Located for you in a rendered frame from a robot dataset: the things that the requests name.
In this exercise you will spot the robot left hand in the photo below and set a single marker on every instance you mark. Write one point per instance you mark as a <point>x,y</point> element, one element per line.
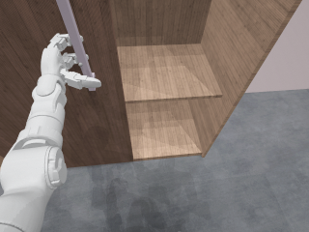
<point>54,63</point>

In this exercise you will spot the handle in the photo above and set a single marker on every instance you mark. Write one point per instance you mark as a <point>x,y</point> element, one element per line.
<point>69,20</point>

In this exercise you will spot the robot left forearm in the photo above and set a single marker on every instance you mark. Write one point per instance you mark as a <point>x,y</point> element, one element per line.
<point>47,116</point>

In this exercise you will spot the robot left upper arm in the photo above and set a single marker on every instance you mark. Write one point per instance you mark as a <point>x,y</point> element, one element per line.
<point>29,177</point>

